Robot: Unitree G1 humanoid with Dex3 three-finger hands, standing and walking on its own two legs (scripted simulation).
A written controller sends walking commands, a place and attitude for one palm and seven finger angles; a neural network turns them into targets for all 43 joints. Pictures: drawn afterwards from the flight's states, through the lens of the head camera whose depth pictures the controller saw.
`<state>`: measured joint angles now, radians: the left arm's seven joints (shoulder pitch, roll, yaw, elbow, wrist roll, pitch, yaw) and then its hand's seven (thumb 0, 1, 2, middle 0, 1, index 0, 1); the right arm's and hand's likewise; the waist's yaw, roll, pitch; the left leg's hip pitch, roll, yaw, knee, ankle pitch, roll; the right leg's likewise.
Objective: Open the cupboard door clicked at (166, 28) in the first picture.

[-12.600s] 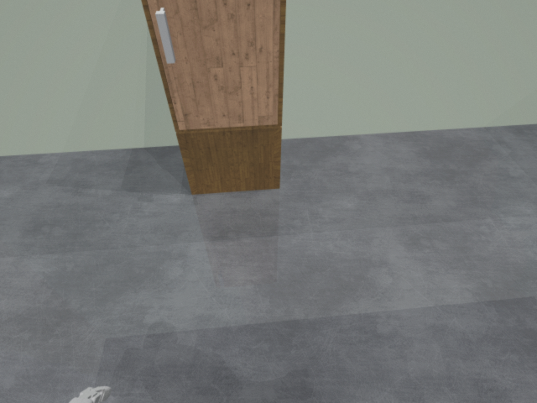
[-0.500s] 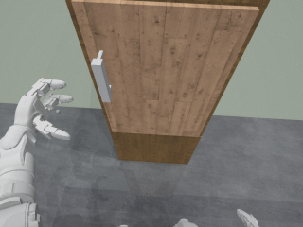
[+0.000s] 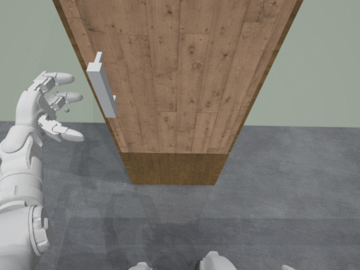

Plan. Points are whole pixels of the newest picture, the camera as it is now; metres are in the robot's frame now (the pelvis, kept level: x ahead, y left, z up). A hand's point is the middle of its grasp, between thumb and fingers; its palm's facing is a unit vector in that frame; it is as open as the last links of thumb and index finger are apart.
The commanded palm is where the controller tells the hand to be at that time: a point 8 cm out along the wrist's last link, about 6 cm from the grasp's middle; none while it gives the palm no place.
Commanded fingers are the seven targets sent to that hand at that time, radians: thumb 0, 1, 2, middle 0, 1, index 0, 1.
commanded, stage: move the hooked fingers beside the handle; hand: left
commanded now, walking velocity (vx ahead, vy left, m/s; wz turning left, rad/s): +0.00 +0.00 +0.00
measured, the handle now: (105, 86) +0.52 +0.17 +0.08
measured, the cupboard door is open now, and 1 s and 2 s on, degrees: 0 0 0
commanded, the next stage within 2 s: slide the fingers in behind the handle in 1.14 s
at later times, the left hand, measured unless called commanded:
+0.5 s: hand (74, 92) +0.49 +0.24 +0.09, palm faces -0.05 -1.00 -0.01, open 14.0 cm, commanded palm +0.46 +0.29 +0.09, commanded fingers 0.00 -0.50 0.30 -0.30 -1.20 -0.30 -1.20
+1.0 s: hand (72, 98) +0.48 +0.24 +0.08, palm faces -0.04 -1.00 +0.00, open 14.0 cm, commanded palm +0.45 +0.29 +0.08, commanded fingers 0.00 -0.50 0.30 -0.30 -1.20 -0.30 -1.20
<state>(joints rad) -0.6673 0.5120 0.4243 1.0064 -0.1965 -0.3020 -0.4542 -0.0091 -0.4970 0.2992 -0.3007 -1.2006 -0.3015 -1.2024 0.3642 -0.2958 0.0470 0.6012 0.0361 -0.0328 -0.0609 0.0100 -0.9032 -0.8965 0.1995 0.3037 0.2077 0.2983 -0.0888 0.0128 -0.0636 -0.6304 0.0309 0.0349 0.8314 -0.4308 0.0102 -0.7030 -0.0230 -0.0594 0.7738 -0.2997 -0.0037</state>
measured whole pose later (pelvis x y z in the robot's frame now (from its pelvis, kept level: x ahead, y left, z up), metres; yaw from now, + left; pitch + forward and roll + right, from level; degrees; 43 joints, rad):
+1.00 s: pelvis +0.01 +0.02 -0.01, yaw -1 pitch +17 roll -2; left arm -0.78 0.54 0.42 1.08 -0.16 -0.33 -0.42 -0.01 -0.50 0.30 -0.30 -1.20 -0.30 -1.20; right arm 0.36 -0.28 0.05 0.57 0.02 0.05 -0.03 0.01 -0.90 -0.90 0.20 0.30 0.21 0.30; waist -0.12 0.01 -0.09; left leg -0.72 0.03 0.03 0.90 -0.47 0.03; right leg -0.78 -0.02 -0.06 0.80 -0.31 0.01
